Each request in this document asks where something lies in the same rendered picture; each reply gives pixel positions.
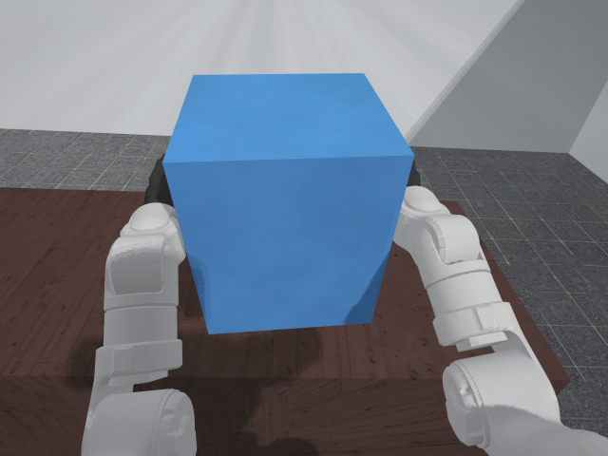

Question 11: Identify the left robot forearm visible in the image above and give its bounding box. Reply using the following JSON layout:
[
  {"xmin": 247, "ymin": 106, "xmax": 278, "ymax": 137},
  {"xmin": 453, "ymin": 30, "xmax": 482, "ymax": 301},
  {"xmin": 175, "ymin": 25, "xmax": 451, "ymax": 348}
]
[{"xmin": 81, "ymin": 202, "xmax": 186, "ymax": 456}]

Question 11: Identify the right robot hand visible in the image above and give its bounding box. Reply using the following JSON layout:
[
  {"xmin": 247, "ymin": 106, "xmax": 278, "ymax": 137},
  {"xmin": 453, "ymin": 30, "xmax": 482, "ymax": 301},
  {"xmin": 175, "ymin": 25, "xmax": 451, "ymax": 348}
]
[{"xmin": 407, "ymin": 160, "xmax": 421, "ymax": 187}]

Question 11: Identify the left robot upper arm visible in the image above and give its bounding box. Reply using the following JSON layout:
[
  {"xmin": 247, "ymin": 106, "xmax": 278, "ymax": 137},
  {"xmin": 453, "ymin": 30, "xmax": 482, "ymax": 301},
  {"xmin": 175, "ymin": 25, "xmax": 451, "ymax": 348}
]
[{"xmin": 83, "ymin": 389, "xmax": 197, "ymax": 456}]

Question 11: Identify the carton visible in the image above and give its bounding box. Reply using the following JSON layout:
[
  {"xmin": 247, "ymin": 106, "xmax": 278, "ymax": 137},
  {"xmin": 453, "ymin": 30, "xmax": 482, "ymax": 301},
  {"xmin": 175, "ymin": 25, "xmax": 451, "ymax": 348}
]
[{"xmin": 162, "ymin": 73, "xmax": 414, "ymax": 334}]

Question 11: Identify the right robot forearm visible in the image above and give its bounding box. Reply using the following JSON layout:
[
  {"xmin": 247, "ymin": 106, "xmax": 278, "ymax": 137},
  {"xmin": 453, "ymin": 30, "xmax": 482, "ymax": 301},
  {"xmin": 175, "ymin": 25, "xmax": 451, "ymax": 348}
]
[{"xmin": 393, "ymin": 186, "xmax": 561, "ymax": 419}]

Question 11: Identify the right robot upper arm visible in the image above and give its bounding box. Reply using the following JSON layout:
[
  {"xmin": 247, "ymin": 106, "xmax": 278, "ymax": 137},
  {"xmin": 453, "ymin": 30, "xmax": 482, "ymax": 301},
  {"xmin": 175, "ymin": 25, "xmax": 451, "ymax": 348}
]
[{"xmin": 443, "ymin": 349, "xmax": 608, "ymax": 456}]

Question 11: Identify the pedestal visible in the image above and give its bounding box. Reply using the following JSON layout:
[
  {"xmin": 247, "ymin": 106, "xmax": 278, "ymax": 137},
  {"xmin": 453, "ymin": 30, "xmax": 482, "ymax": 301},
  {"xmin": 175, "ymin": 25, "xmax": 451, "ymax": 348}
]
[{"xmin": 0, "ymin": 187, "xmax": 571, "ymax": 456}]

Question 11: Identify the left robot hand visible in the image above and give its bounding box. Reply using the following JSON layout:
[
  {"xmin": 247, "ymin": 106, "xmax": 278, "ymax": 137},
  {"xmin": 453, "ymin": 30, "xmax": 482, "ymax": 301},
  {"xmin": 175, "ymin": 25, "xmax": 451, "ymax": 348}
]
[{"xmin": 143, "ymin": 154, "xmax": 174, "ymax": 207}]

